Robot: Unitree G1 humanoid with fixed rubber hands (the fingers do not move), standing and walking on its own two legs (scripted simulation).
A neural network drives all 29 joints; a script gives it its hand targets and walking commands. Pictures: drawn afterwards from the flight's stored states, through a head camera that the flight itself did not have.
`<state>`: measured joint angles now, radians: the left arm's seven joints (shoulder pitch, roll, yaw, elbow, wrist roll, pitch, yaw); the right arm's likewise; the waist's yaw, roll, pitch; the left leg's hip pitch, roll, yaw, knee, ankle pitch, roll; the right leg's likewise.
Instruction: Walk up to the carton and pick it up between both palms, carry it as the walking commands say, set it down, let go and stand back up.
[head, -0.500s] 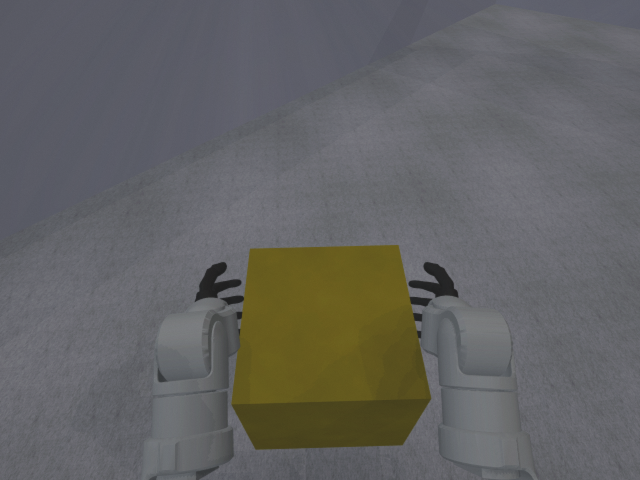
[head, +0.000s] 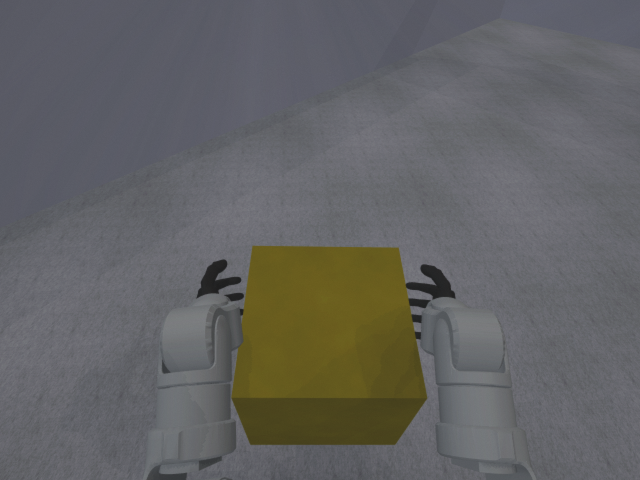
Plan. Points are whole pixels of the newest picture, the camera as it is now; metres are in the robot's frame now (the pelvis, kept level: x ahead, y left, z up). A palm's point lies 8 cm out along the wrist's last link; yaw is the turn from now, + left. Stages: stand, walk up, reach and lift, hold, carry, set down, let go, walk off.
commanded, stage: carry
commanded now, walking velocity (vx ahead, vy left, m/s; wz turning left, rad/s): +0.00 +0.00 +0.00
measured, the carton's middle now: (324, 346) +0.31 +0.01 -0.01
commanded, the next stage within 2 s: none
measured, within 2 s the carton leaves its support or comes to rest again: neither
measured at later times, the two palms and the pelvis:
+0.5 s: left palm (249, 311) +0.30 +0.11 +0.08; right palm (477, 328) +0.29 -0.17 +0.08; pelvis +0.00 -0.03 +0.00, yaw +0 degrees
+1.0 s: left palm (266, 307) +0.32 +0.09 +0.07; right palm (485, 320) +0.31 -0.19 +0.06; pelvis +0.03 -0.05 +0.00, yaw +0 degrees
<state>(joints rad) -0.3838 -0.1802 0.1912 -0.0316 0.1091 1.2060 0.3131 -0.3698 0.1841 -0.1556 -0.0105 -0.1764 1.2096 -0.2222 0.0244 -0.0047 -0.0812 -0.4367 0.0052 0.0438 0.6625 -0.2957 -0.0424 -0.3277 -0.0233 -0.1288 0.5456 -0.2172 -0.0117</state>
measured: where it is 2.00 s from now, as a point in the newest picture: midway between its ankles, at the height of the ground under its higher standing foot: outside the picture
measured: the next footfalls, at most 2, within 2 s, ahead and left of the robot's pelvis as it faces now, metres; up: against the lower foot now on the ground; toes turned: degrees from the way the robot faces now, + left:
left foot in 0.02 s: +0.11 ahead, +0.09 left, +0.00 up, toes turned +2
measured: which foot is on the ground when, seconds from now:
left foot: up 0.00-0.00, down 0.02-1.00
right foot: down 0.00-1.00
